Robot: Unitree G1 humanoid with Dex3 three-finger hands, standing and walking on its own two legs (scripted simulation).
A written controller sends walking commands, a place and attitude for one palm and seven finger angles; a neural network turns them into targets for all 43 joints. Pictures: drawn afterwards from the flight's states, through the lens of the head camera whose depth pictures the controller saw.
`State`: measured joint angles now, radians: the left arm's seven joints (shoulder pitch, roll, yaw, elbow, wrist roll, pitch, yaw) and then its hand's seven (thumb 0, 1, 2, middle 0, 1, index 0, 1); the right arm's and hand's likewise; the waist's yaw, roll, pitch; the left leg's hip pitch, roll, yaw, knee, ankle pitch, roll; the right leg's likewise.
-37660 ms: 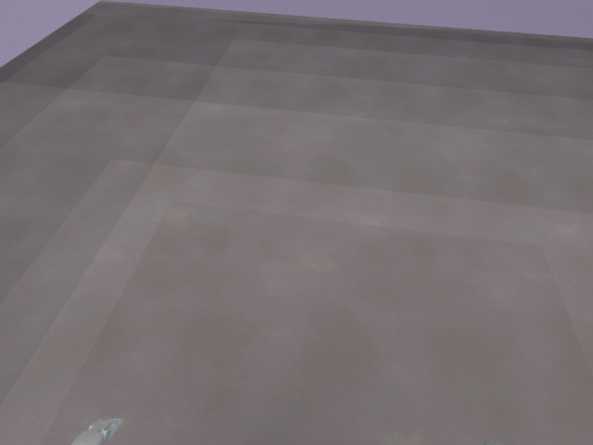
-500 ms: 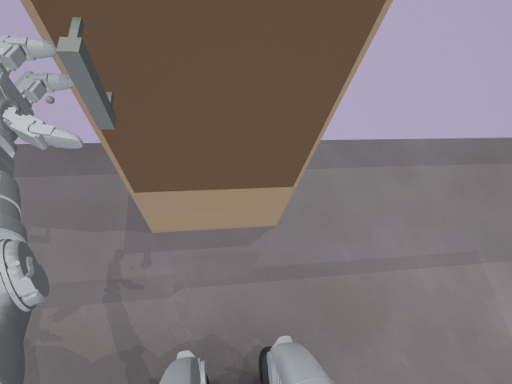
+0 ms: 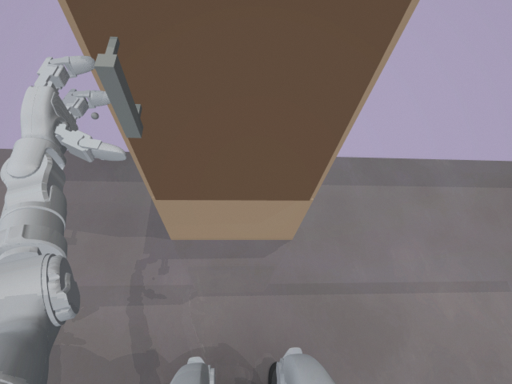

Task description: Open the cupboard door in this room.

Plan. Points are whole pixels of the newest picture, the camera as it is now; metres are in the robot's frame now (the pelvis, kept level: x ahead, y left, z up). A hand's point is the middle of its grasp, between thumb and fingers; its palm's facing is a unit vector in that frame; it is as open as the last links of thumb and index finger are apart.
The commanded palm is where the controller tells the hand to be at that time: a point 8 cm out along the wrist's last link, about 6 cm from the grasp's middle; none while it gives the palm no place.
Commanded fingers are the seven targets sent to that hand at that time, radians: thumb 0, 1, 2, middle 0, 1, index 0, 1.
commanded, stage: slide the fingers in behind the handle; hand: left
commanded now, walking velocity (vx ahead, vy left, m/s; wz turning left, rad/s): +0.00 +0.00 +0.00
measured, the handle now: (124, 90) +0.54 +0.18 +0.09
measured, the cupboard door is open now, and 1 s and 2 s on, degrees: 0 0 0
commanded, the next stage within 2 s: move the hooked fingers beside the handle in 0.76 s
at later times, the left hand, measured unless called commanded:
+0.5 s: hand (102, 116) +0.49 +0.21 +0.09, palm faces +0.04 -1.00 +0.00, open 15.3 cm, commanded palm +0.48 +0.22 +0.09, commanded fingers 0.00 -0.50 0.30 -0.30 -1.20 -0.30 -1.20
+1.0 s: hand (98, 114) +0.49 +0.22 +0.09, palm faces +0.02 -1.00 +0.00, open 15.0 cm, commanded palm +0.48 +0.22 +0.09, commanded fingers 0.00 -0.50 0.30 -0.30 -1.20 -0.30 -1.20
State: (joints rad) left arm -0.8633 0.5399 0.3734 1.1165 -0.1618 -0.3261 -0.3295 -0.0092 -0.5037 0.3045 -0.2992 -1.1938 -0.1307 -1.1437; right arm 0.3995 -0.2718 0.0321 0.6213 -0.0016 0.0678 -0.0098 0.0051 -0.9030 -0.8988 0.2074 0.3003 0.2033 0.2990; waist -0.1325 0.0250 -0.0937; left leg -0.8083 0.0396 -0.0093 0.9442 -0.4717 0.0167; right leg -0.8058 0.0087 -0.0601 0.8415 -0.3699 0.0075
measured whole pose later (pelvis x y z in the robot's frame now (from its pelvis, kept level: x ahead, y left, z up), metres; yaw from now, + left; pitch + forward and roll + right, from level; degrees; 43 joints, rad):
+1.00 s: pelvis -0.01 +0.00 +0.00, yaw +2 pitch +20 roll -4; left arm -0.95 0.51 0.29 1.16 -0.17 -0.34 -0.27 -0.01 -0.50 0.30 -0.30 -1.20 -0.09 -1.19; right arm 0.40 -0.27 0.03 0.67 -0.01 0.02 0.00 0.01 -0.90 -0.90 0.21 0.30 0.20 0.30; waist -0.12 0.02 -0.09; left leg -0.85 0.02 -0.04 0.97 -0.47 0.02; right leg -0.83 -0.01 -0.09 0.86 -0.38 0.01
